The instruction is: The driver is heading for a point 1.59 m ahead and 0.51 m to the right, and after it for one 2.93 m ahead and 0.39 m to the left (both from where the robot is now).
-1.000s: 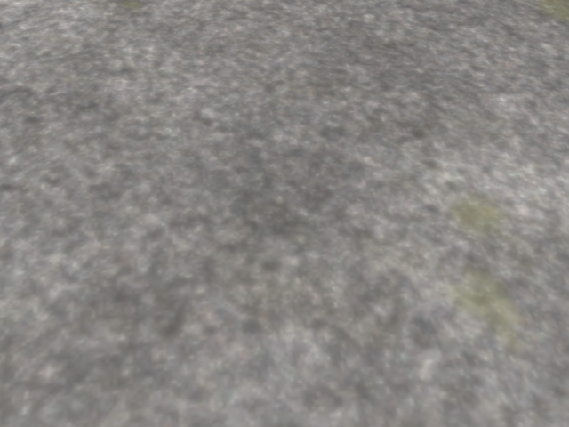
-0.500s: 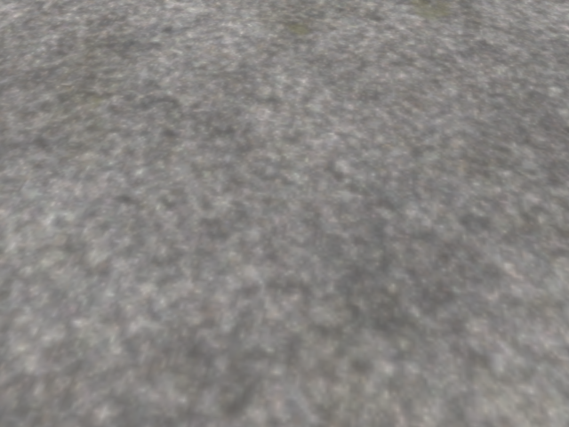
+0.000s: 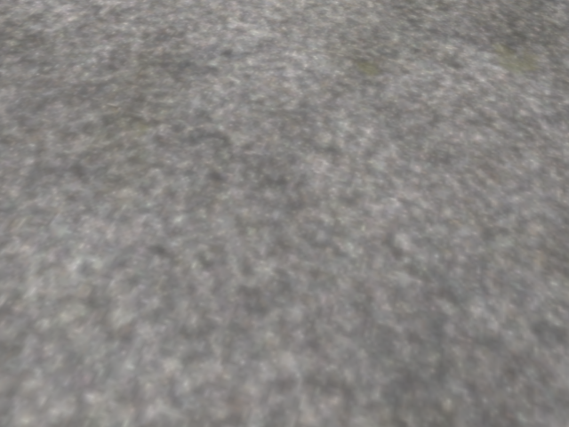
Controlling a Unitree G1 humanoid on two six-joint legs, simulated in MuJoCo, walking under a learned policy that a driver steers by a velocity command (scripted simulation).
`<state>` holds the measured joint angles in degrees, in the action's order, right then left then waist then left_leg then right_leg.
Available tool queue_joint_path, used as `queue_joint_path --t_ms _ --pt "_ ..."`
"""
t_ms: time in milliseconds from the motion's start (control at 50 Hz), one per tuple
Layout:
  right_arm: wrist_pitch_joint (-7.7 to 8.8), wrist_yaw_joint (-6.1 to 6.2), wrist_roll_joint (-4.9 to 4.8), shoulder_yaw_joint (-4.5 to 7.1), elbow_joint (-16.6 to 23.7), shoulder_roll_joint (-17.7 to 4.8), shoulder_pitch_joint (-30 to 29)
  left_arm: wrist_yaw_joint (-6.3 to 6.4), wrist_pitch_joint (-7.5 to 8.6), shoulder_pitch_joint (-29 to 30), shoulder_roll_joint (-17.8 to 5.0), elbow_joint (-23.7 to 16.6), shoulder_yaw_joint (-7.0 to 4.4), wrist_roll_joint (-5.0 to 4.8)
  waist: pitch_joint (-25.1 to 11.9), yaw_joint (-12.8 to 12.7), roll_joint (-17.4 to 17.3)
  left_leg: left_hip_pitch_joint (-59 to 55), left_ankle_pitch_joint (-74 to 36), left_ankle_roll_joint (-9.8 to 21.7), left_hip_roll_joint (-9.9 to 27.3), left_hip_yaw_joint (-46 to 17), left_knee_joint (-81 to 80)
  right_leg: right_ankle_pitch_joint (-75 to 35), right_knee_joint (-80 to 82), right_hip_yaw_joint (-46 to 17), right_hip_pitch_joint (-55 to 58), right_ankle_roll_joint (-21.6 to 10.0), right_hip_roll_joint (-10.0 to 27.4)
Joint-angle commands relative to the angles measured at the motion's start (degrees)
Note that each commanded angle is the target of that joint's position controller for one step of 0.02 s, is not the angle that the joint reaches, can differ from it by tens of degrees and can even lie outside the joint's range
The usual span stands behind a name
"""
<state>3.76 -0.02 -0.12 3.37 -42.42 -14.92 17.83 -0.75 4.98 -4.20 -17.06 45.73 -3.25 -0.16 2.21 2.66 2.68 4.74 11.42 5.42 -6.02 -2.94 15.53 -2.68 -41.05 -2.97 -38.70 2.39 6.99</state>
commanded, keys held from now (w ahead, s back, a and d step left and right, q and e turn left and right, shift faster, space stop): w+e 0.72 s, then w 0.28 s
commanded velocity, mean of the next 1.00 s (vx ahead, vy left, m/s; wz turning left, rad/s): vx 0.50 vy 0.00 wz -0.38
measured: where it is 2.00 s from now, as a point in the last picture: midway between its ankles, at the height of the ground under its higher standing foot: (400, 232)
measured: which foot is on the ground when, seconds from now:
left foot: down 0.00-0.24, up 0.26-0.68, down 0.70-1.00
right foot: up 0.00-0.20, down 0.22-0.70, up 0.72-1.00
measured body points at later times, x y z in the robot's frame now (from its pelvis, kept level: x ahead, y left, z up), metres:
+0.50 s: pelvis +0.30 -0.08 +0.00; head +0.33 -0.10 +0.45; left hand +0.42 +0.18 -0.11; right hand +0.43 -0.38 -0.09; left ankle +0.48 +0.08 -0.68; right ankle +0.27 -0.15 -0.75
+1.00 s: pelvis +0.57 -0.12 +0.00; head +0.60 -0.12 +0.45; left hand +0.86 +0.02 -0.09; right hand +0.46 -0.38 -0.12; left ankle +0.59 +0.00 -0.75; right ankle +0.61 -0.31 -0.69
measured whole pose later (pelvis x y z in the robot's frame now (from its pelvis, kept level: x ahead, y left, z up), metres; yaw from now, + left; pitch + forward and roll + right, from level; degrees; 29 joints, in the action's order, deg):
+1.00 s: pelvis +0.57 -0.12 +0.00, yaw -27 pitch +2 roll +1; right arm 5.1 -0.8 -0.4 3.4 -46.8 -15.5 21.5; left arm -1.0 2.8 -8.3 -16.9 38.8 -2.8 -0.5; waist 0.8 4.6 2.7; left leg 5.8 12.1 1.6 -1.8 2.2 15.9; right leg 9.0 -46.2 -3.0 -36.1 0.1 4.7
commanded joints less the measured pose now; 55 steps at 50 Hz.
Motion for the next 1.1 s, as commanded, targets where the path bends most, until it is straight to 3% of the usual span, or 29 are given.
queue_joint_path --t_ms 20,80,140,180,200,220,240,260,280,300,320,340,420,520,580,620,660,680,700,720,740,760,780,800,820,860,960,1020,1100 --pt "1.12 0.29 0.13 2.42 1.4 -9.6 1.7 -0.68 0.77 5.7 -2.9 -4.1 0.01 -0.8 0.4 2.1 -6.9 2.1 -11.4 6.6 14.8 -4.1 -6.6 -8.0 6.0 2.4 4.1 -1.1 -1.6" --pt "0.79 0.26 0.18 2.57 -0.6 -9.8 3.1 -1.77 1.06 7.9 -3.5 -5.4 0.09 -1.13 2.3 2.9 -6.1 -6.1 -14.2 6.2 18.0 -3.3 -5.1 -3.9 9.0 2.0 -1.0 -3.3 -2.2" --pt "-0.1 0.84 0.02 2.9 -1.5 -10.5 2.6 -3.09 1.34 7.1 -3.9 -6.2 0.03 -1.15 1.6 1.5 -6.5 -11.9 -26.3 4.7 20.0 -1.1 -0.7 3.8 10.5 2.8 -0.8 -6.0 -4.1" --pt "-0.71 1.37 0.24 3.14 -0.9 -11.7 0.8 -3.07 1.01 0.6 -6.2 -5.0 -1.15 -0.82 -3.7 -2.0 -8.4 -12.7 -47.0 3.0 18.9 1.4 7.8 8.2 9.8 6.1 9.2 -8.0 -8.1" --pt "-1.25 1.67 0.23 2.92 -0.5 -11.6 -0.5 -2.74 0.79 -7.0 -8.2 -3.1 -2.42 -0.62 -8.1 -6.3 -7.3 -10.4 -53.3 1.3 16.6 4.1 18.1 6.6 11.6 7.8 19.6 -9.6 -10.6" --pt "-1.2 2.16 0.77 2.28 0.6 -10.7 -0.2 -2.15 0.42 -15.6 -11.4 -1.8 -3.59 -0.46 -14.0 -9.8 -3.5 0.9 -42.1 -0.9 14.8 5.5 33.3 4.1 10.7 -1.6 35.7 -12.8 -4.8" --pt "0.19 1.19 1.44 0.38 2.4 -4.6 6.4 -1.96 0.35 -19.9 -16.2 -1.7 -4.79 -0.63 -20.7 -6.3 10.6 25.8 -1.7 -5.9 3.3 5.0 56.4 13.2 14.1 -31.6 56.9 -24.1 9.3" --pt "1.97 0.37 0.67 0.13 1.8 -6.3 3.9 -2.02 0.27 -20.9 -11.4 -1.2 -3.48 -1.45 -23.4 -8.5 8.5 35.3 19.8 -5.4 1.5 -3.5 62.5 21.2 22.4 -43.7 62.2 -24.7 11.1" --pt "3.32 -0.46 -1.47 0.75 3.8 -9.1 -1.5 -1.65 0.07 -17.9 -9.4 -2.0 -2.88 -1.23 -15.3 -9.1 5.5 40.4 16.2 -4.3 5.0 -4.9 63.3 23.5 23.8 -36.4 56.6 -21.8 9.9" --pt "4.1 -0.48 -1.49 0.54 4.7 -9.2 -5.1 -1.39 -0.11 -14.4 -8.6 -3.2 -2.62 -0.9 -9.9 -8.0 0.0 39.6 11.8 -3.8 7.6 -3.8 59.5 20.3 24.6 -30.1 48.1 -20.1 7.9" --pt "4.34 -0.21 -0.13 0.83 5.1 -9.2 -6.9 -1.28 -0.28 -11.5 -7.4 -3.9 -2.17 -0.68 -5.7 -6.1 -3.3 37.5 9.3 -4.1 9.3 -3.0 54.1 14.6 25.7 -25.5 39.8 -19.2 5.9" --pt "3.97 0.05 0.66 1.22 5.3 -9.3 -6.4 -1.04 -0.26 -9.9 -6.4 -4.7 -1.68 -0.12 -4.5 -4.0 -2.3 33.6 7.6 -4.5 10.6 -3.1 50.7 9.3 27.0 -22.5 34.6 -18.9 4.2" --pt "2.02 0.67 1.22 0.82 6.0 -6.9 -5.3 0.09 -0.41 -9.6 -8.0 -5.7 -2.19 -0.45 -3.2 -2.0 0.4 30.1 3.6 -8.0 11.0 -0.7 40.3 -1.0 29.2 -15.7 25.6 -19.3 1.0" --pt "2.47 0.36 0.7 -0.21 8.5 -4.4 -15.6 1.41 -1.52 -13.8 -9.1 -4.6 -2.75 -1.36 -2.6 -6.2 1.6 24.3 -15.0 -9.8 7.1 0.3 19.9 2.9 27.5 -11.7 22.3 -15.1 -3.2" --pt "3.14 -0.39 -0.18 0.17 9.6 -5.6 -19.2 1.71 -2.36 -16.6 -8.8 -3.9 -2.77 -1.7 -2.6 -7.4 2.2 22.9 -15.3 -9.3 5.7 -1.0 14.4 6.4 24.2 -16.1 26.2 -14.3 -1.6" --pt "3.67 -0.8 -0.37 0.8 9.6 -7.1 -18.8 1.91 -2.75 -16.8 -8.6 -4.0 -2.83 -1.52 -2.8 -6.5 3.0 21.9 -11.6 -8.1 5.5 -2.3 11.8 7.4 20.8 -20.0 30.1 -13.5 -0.1" --pt "4.21 -0.74 -0.46 1.64 8.5 -8.4 -14.0 1.9 -3.02 -15.2 -8.2 -4.6 -2.86 -1.27 -3.8 -3.3 4.4 15.4 -8.7 -5.8 5.7 -1.5 9.3 5.2 16.2 -21.7 30.7 -12.0 -0.3" --pt "4.48 -0.36 0.11 2.47 7.4 -10.1 -8.5 1.7 -2.89 -14.7 -6.4 -5.2 -2.25 -0.98 -7.5 -0.5 3.8 6.0 -8.7 -3.6 7.6 -2.2 8.4 3.2 9.8 -19.8 28.7 -10.3 -2.9" --pt "4.51 0.19 1.06 3.32 6.8 -13.2 -0.1 1.4 -2.58 -14.8 -3.0 -6.4 -0.99 -0.06 -15.5 3.0 -2.2 -8.5 -5.3 0.2 17.3 -11.1 9.8 10.4 -5.5 -14.9 22.0 -8.3 -6.5" --pt "3.58 -0.05 1.5 4.42 4.6 -17.5 4.4 1.3 -1.94 -23.0 0.2 -8.1 0.12 -1.57 -21.8 -0.5 -21.7 -25.5 5.2 9.8 29.8 -37.1 5.6 36.0 -23.3 -7.1 1.9 -4.8 -14.1" --pt "3.3 -0.41 0.16 3.47 4.9 -12.3 4.0 1.48 -1.8 -22.8 -5.6 -6.5 -0.7 -2.14 -18.4 0.7 -16.9 -23.5 17.6 9.5 30.2 -42.7 2.8 35.6 -30.9 -8.1 -5.2 -4.0 -9.1" --pt "3.07 -0.31 0.08 2.49 5.1 -8.8 2.1 1.44 -1.97 -16.7 -8.4 -6.8 -1.52 -1.77 -10.9 2.4 -10.7 -16.8 16.8 7.0 27.1 -33.6 1.9 30.0 -32.6 -7.5 -6.6 -3.7 -7.4" --pt "2.76 -0.44 0.64 1.97 5.0 -7.9 -0.2 1.51 -2.08 -13.3 -7.6 -7.5 -1.45 -1.14 -6.7 1.7 -6.6 -10.1 9.7 5.6 24.3 -26.4 1.1 26.1 -31.7 -5.7 -5.1 -3.3 -5.8" --pt "2.56 -0.58 0.81 1.59 4.4 -6.9 -1.8 1.35 -1.87 -11.0 -6.8 -8.3 -1.49 -0.54 -3.3 0.9 -6.2 -5.0 3.2 5.6 22.0 -21.6 -0.2 23.6 -28.8 -5.4 -4.4 -3.1 -4.7" --pt "2.63 -0.59 1.12 1.21 4.0 -6.2 -2.5 0.97 -1.84 -11.0 -5.8 -8.6 -1.48 -0.78 -2.2 -0.5 -7.8 -1.5 -0.9 5.3 20.3 -17.7 -1.6 22.2 -26.6 -5.1 -2.0 -3.2 -3.5" --pt "2.94 -0.82 0.55 1.16 3.0 -5.8 -2.6 0.56 -2.05 -11.7 -3.7 -8.5 -1.03 -1.08 -2.3 -1.8 -9.3 1.2 -5.6 6.1 18.9 -13.4 -3.6 21.8 -22.2 -3.5 0.3 -3.0 -3.0" --pt "2.59 -0.61 -0.43 2.16 0.7 -9.8 -1.8 -0.3 -1.45 -4.3 -1.1 -10.4 0.51 -0.18 -1.4 -0.8 -7.1 2.7 -13.1 7.1 18.5 -5.9 -6.7 10.7 -5.3 0.0 1.7 -2.1 -1.5" --pt "1.94 -0.55 -1.01 2.28 -1.0 -11.0 0.6 -0.89 -0.89 0.8 -1.3 -11.4 0.72 -0.57 -0.8 1.2 -7.2 2.9 -13.4 5.7 17.6 -2.4 -6.4 3.8 3.5 2.0 6.2 -2.1 -3.1" --pt "0.86 -0.45 -1.69 2.5 -3.4 -12.2 3.6 -1.51 -0.54 4.9 -2.8 -13.3 0.26 -0.98 0.3 1.3 -7.9 -2.1 -14.8 4.3 20.5 -3.1 -4.0 6.3 9.1 2.5 7.7 -4.3 -4.3"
